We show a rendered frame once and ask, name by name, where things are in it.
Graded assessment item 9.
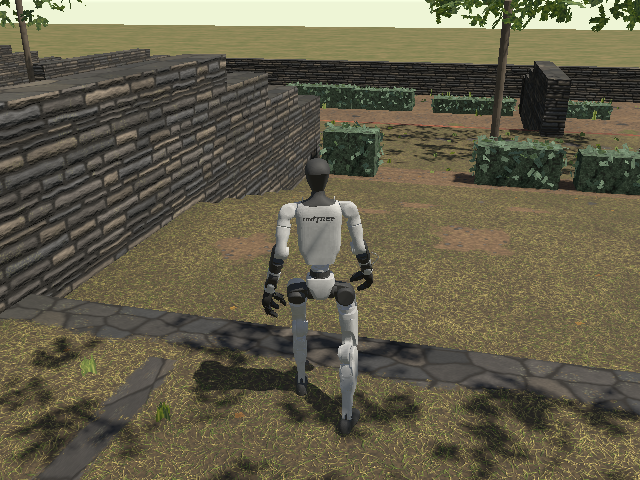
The robot right hand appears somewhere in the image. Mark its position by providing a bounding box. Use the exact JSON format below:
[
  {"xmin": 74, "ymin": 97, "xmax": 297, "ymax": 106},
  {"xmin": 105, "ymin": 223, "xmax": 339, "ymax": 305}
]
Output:
[{"xmin": 350, "ymin": 271, "xmax": 373, "ymax": 291}]

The robot torso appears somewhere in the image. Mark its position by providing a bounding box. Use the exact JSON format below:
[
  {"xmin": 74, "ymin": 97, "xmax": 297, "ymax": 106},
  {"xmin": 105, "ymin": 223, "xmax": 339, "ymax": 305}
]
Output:
[{"xmin": 295, "ymin": 196, "xmax": 342, "ymax": 300}]

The robot left upper arm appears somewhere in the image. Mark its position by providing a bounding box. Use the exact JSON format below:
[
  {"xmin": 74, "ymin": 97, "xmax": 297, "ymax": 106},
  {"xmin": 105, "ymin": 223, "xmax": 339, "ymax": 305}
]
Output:
[{"xmin": 274, "ymin": 202, "xmax": 298, "ymax": 260}]

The robot left forearm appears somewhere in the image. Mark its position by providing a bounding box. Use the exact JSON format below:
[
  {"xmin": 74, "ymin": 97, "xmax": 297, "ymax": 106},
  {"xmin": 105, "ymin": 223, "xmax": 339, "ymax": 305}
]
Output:
[{"xmin": 264, "ymin": 244, "xmax": 284, "ymax": 294}]

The robot left hand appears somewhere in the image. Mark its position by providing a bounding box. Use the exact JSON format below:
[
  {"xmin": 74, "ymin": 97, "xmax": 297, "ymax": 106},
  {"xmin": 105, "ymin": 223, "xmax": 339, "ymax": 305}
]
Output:
[{"xmin": 262, "ymin": 290, "xmax": 286, "ymax": 318}]

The robot head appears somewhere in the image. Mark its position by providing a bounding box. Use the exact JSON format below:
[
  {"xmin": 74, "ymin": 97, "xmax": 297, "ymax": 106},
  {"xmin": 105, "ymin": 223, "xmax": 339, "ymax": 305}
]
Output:
[{"xmin": 301, "ymin": 158, "xmax": 336, "ymax": 207}]

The robot right upper arm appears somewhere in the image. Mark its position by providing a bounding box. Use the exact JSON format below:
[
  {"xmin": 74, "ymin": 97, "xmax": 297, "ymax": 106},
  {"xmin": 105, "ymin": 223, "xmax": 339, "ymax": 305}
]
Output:
[{"xmin": 339, "ymin": 201, "xmax": 366, "ymax": 255}]

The robot right forearm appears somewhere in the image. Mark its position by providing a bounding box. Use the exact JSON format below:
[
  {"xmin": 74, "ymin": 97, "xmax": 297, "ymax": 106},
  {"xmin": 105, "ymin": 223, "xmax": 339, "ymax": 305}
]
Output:
[{"xmin": 356, "ymin": 239, "xmax": 373, "ymax": 275}]

